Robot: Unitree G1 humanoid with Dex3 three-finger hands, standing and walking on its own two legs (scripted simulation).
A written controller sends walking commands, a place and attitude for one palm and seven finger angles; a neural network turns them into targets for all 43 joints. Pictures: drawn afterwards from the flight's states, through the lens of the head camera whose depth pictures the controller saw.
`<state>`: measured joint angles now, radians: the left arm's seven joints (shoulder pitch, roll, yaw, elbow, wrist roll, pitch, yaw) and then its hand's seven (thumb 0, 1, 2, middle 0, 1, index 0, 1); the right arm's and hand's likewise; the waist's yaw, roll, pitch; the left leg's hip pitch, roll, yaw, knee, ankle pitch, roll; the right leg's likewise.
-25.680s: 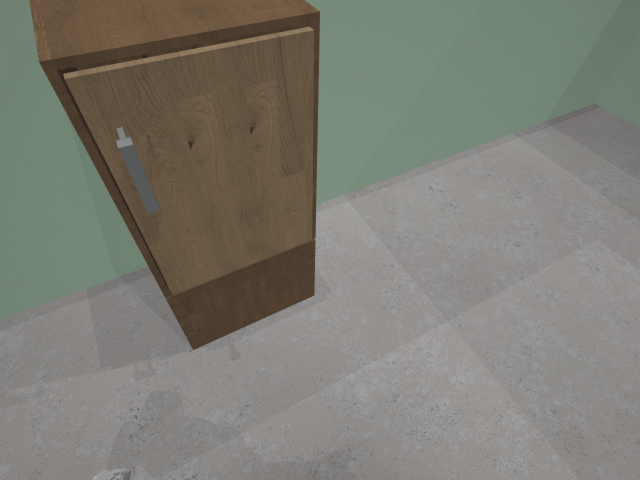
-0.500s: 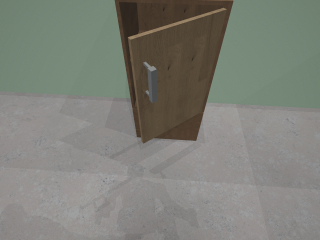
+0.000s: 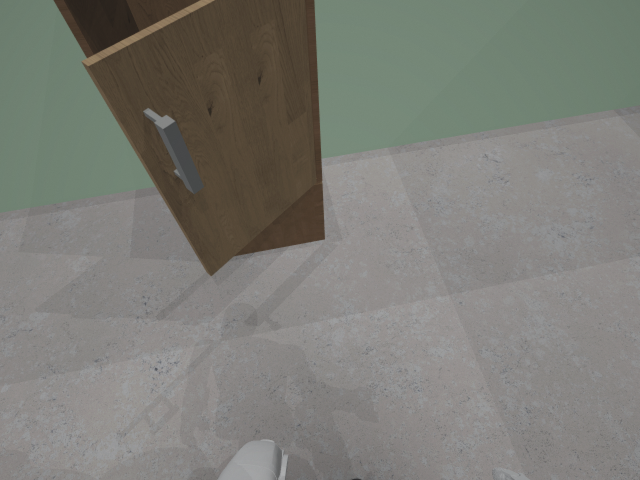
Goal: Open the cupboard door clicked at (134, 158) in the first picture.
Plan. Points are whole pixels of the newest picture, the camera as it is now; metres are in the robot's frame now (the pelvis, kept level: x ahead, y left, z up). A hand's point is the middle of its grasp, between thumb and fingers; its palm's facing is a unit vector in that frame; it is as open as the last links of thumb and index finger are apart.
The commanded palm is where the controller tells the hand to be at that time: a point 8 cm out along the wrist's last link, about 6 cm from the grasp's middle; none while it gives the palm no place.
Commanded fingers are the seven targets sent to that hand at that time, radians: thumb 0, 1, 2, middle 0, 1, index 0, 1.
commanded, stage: walk to a spot facing it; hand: left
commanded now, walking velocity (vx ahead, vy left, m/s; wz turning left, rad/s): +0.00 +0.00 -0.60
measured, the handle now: (173, 152) +0.58 +0.30 +0.00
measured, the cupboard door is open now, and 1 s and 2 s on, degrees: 38 38 38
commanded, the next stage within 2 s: none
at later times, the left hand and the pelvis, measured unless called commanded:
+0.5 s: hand (162, 443) +0.16 +0.26 -0.17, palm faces -0.22 -0.95 -0.23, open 7.4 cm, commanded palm none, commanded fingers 0.00 0.90 0.90 -0.20 -0.30 -0.20 -0.30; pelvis +0.02 +0.06 +0.00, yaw -16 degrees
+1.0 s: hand (240, 400) +0.23 +0.16 -0.19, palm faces -0.58 -0.80 -0.18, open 7.4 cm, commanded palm none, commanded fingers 0.00 0.90 0.90 -0.20 -0.30 -0.20 -0.30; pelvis +0.04 +0.06 -0.02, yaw -36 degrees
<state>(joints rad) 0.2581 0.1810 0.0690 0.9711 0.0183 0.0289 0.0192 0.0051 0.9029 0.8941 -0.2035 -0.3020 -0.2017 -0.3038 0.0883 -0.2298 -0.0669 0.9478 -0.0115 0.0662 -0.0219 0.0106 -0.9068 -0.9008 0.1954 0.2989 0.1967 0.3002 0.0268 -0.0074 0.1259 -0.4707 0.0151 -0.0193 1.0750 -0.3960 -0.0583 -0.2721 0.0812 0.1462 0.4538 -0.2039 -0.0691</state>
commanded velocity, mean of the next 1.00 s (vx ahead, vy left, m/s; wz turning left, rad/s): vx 0.00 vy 0.00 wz -0.60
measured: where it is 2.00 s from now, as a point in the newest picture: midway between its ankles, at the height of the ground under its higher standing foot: (394, 470)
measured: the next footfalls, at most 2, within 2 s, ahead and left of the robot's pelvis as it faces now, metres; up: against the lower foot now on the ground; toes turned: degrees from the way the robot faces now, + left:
left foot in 0.28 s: +0.06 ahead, +0.17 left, +0.00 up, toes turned -12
right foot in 0.68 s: +0.02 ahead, -0.10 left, +0.00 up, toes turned -28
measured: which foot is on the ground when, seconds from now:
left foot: up 0.00-0.26, down 0.28-0.68, up 0.70-0.96, down 0.98-1.00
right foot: down 0.00-0.28, up 0.30-0.66, down 0.68-0.98, up 1.00-1.00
